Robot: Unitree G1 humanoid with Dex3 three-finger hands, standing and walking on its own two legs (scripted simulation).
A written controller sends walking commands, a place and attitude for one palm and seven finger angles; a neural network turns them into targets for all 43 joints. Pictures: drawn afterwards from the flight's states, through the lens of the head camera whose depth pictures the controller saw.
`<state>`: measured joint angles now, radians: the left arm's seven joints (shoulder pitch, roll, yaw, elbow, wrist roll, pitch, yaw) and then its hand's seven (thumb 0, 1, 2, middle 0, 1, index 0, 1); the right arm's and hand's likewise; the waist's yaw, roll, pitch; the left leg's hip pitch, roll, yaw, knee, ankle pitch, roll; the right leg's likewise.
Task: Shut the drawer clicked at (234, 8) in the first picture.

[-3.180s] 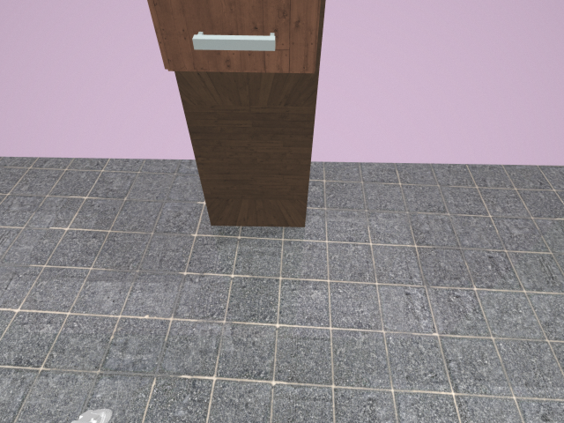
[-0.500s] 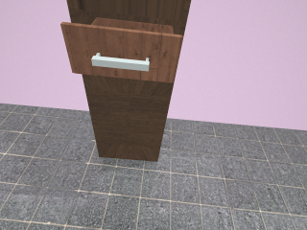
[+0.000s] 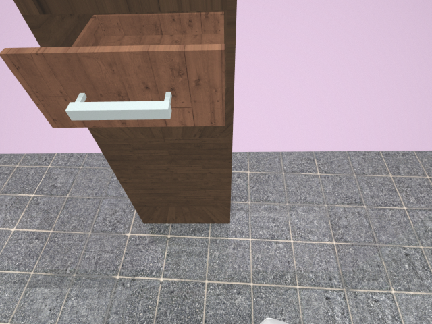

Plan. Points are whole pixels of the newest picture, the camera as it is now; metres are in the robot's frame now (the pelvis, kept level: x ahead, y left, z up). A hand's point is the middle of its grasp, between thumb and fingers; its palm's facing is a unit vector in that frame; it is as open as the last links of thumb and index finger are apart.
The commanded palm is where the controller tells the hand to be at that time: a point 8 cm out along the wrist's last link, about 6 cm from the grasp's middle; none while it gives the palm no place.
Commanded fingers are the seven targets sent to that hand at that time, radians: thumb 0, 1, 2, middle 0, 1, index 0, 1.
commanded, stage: come to a stop and stand still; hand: left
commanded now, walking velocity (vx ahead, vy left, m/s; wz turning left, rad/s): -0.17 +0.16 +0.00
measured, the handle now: (122, 103) +0.47 +0.19 +0.15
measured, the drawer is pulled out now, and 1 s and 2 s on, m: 0.14 0.14 0.14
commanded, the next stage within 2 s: look again from close up in 1.10 s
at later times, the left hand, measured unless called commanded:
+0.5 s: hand out of the picture -0.03 +0.24 -0.16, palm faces +0.05 -0.98 -0.19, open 7.4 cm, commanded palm none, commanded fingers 0.00 0.90 0.90 -0.20 -0.30 -0.20 -0.30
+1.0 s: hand out of the picture -0.03 +0.18 -0.16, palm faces +0.02 -0.98 -0.22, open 7.3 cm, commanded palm none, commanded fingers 0.00 0.90 0.90 -0.20 -0.30 -0.20 -0.30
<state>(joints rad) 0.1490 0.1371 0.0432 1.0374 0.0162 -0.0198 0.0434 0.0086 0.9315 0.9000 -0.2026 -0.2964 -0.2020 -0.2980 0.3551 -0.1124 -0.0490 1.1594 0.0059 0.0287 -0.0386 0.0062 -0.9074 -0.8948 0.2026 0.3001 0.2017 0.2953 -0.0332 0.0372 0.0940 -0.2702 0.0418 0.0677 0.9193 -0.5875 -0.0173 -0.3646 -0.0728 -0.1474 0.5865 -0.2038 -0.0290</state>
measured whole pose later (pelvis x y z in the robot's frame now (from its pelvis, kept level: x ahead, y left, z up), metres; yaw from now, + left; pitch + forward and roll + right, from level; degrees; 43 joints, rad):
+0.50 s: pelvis -0.02 +0.05 +0.02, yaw -1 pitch +1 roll +0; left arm 0.32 0.20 0.05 1.09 0.01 0.05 0.01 0.01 0.91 0.90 -0.20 -0.30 -0.20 -0.30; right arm 0.26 -0.14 -0.02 1.06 -0.02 -0.01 -0.05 0.00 -0.93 -0.89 0.20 0.30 0.20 0.30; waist 0.00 -0.05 0.00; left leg -0.16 0.00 0.08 0.35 -0.21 0.04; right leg -0.31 -0.03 -0.01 0.74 -0.38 0.03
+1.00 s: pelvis -0.04 +0.00 +0.01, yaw +0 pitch -2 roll +0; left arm 0.30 0.15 -0.01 1.08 0.01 -0.01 0.04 0.02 0.93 0.90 -0.20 -0.30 -0.20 -0.30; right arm 0.31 -0.15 0.00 1.09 -0.01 0.00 -0.02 0.01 -0.91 -0.90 0.20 0.30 0.20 0.30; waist -0.02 0.02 -0.01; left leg -0.22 0.06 0.05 0.50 -0.26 -0.03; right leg -0.17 0.02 -0.07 0.50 -0.30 -0.05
